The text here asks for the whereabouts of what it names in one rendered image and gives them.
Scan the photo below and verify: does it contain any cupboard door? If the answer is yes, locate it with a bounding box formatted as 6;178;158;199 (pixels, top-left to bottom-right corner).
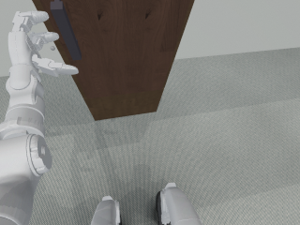
39;0;191;99

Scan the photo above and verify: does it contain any robot left hand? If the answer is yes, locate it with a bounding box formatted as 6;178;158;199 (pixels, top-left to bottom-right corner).
7;10;79;77

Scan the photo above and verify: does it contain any left robot thigh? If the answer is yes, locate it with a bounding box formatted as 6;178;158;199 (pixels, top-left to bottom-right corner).
90;200;121;225

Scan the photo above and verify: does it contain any handle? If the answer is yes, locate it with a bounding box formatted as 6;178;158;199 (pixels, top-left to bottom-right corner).
50;0;82;61

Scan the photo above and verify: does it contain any right robot shin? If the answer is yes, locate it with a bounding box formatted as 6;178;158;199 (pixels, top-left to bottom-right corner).
160;183;176;224

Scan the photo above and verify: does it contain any left robot upper arm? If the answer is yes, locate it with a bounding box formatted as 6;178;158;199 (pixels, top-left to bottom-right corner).
0;133;53;225

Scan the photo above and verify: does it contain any left robot forearm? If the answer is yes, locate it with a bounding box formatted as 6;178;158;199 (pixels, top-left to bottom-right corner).
0;64;46;141

